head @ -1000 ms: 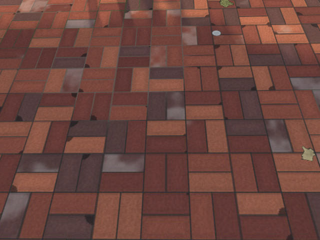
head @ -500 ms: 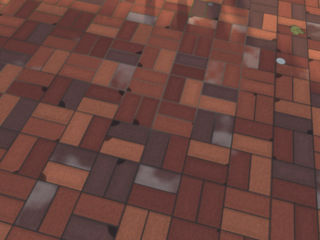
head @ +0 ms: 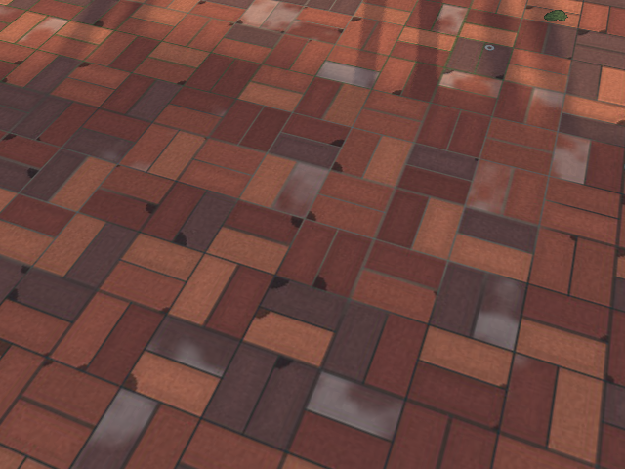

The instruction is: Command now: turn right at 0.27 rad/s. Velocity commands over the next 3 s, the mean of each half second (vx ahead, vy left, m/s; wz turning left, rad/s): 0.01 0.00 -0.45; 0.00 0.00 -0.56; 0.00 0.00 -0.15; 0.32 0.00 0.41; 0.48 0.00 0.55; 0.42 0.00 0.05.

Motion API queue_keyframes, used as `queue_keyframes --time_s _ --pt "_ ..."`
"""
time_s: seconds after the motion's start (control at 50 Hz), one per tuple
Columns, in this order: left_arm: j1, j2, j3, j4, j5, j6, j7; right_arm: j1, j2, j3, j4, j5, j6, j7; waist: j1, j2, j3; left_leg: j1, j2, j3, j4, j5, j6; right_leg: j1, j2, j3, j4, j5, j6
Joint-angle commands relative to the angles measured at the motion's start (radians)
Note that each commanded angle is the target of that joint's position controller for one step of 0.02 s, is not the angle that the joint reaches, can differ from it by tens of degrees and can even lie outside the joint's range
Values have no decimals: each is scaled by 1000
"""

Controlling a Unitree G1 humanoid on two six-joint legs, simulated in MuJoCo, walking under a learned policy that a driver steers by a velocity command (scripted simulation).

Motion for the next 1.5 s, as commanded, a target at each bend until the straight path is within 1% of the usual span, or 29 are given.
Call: queue_keyframes --time_s 0.02,0.1,0.14,0.18,0.2,0.28,0.36,0.4,0.42,0.44,0.46,0.48,0.5,0.54,0.66,0.84,0.86,0.88,0.9,0.92,0.94,0.98,1.12,1.2,1.22,1.26,1.3,1.46,1.5 --pt "-69 207 52 -92 -10 -1 19 87 -119 -41 -22 4 -11 -6 -40 -157 -144 4 -7 33 -7 54 22 120 -207 321 -129 226 -148" --pt "-81 173 52 -137 -26 13 27 103 -153 -60 -14 1 -15 -11 -30 26 -131 102 102 -46 -97 264 90 -48 -71 171 33 192 -74" --pt "-68 146 48 -152 -19 17 17 91 -187 -68 -31 -12 -17 -21 -26 196 -93 187 348 -237 -171 570 226 -245 13 14 246 -162 0" --pt "-64 183 71 -153 -15 22 6 46 -161 -57 -75 -12 -28 -31 -22 103 -79 194 457 -269 -168 780 309 -331 -44 23 558 -413 38" --pt "-42 169 71 -147 -23 31 4 9 -164 -57 -87 -1 -31 -32 3 57 -61 196 421 -199 -156 767 276 -346 -70 29 565 -373 53" --pt "-93 105 44 -184 -27 42 -18 37 -202 -72 -73 12 -14 -26 -41 120 -54 200 304 7 -145 762 204 -259 -80 -83 375 -203 91" --pt "-62 142 58 -205 -30 51 -41 47 -229 -78 -73 26 -8 -15 -34 156 -91 147 302 90 -80 716 167 -51 -42 -172 151 -120 48" --pt "67 179 84 -173 -20 56 -30 50 -204 -71 -67 37 -23 -5 31 107 -139 55 255 165 108 694 99 180 3 -176 -42 54 -9" --pt "138 264 112 -174 -22 56 -9 87 -176 -64 -70 11 -35 5 51 -55 -193 -147 189 211 325 395 7 404 -119 38 -71 449 -79" --pt "150 378 122 -200 10 47 1 59 -93 -32 -132 -34 -46 10 27 -301 -263 -432 20 164 621 -395 -61 516 -434 508 -102 782 -323" --pt "189 301 90 -197 8 27 -7 10 -137 -44 -102 -24 -44 19 79 -128 -307 -397 53 -1 767 -445 -69 462 -438 428 -58 1009 -357" --pt "137 320 100 -205 26 11 -14 23 -144 -45 -146 22 -39 12 50 -174 -299 -446 34 -12 769 -342 -56 379 -439 468 -133 618 -379" --pt "69 283 95 -208 0 2 -11 -8 -175 -56 -127 25 -33 -3 33 -96 -177 -471 71 -12 709 -244 -46 303 -348 409 -181 317 -299" --pt "-17 222 71 -228 -9 11 9 -11 -186 -64 -119 5 -15 -21 -5 -94 -109 -379 79 -6 613 -115 -39 137 -258 318 -217 135 -210" --pt "28 231 79 -236 -9 21 39 -1 -120 -43 -147 0 -33 -9 1 -135 -133 -305 26 -12 346 -2 -61 125 -204 319 -222 50 -203" --pt "16 234 80 -271 -23 52 34 52 -135 -48 -163 20 -65 26 -19 -176 -132 -61 -16 -1 -106 93 -19 110 -159 466 -134 68 -148" --pt "27 215 73 -275 -27 55 38 79 -156 -56 -157 15 -66 25 -27 -152 -141 33 33 -20 -192 175 3 62 -122 440 -87 25 -108" --pt "68 165 60 -279 -19 54 36 102 -219 -69 -164 -4 -60 20 -4 9 -173 146 227 -180 -226 228 75 -49 -44 331 92 -193 -50" --pt "56 176 67 -314 -29 44 34 78 -278 -79 -163 -41 -49 23 24 291 -105 103 387 -414 -281 373 235 -237 107 109 284 -410 3" --pt "90 260 94 -294 -9 35 33 28 -221 -65 -198 -46 -52 22 26 211 -101 60 442 -421 -273 405 294 -250 29 112 520 -418 43" --pt "113 279 105 -267 -16 39 30 -13 -169 -49 -215 -33 -52 16 40 142 -96 32 385 -323 -254 402 265 -232 18 108 605 -359 60" --pt "143 223 96 -236 -11 59 36 -39 -140 -38 -219 -1 -50 11 38 104 -67 42 293 -197 -228 389 216 -256 15 94 700 -267 99" --pt "38 109 41 -293 -7 52 22 31 -179 -45 -198 4 -25 14 -29 182 -116 103 262 -71 -185 525 238 -81 -44 -25 300 -275 121" --pt "119 123 46 -254 -9 50 11 46 -176 -36 -178 33 -18 25 7 174 -110 41 248 -62 -125 499 199 147 -20 -98 -120 -7 70" --pt "128 145 48 -254 -3 50 14 97 -153 -26 -158 32 -27 28 3 138 -113 -18 229 -49 -109 430 140 253 -48 -48 -204 108 40" --pt "77 219 48 -268 22 52 25 149 -55 8 -175 -26 -51 40 -81 -219 -158 -135 95 89 -10 -36 -15 288 -317 224 -132 434 -120" --pt "23 117 23 -272 28 31 11 59 -114 -1 -175 -18 -48 33 -37 -152 -119 -49 101 75 -53 84 -45 198 -234 167 -141 194 -123" --pt "66 123 17 -234 22 11 18 89 -126 0 -120 1 -34 24 -11 -79 -52 -34 105 65 -88 231 -47 184 -150 80 -123 146 -43" --pt "90 153 30 -230 17 19 29 76 -121 1 -123 11 -28 19 13 -103 -58 -103 60 110 -7 83 -44 210 -176 110 -178 -136 -73"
